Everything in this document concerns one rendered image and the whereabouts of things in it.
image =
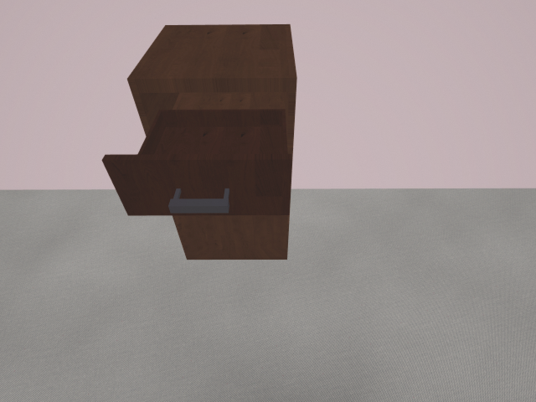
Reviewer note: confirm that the cabinet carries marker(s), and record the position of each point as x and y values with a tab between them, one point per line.
222	67

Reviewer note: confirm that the drawer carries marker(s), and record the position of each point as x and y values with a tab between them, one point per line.
203	152

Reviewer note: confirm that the handle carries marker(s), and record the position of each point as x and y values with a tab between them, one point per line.
179	205

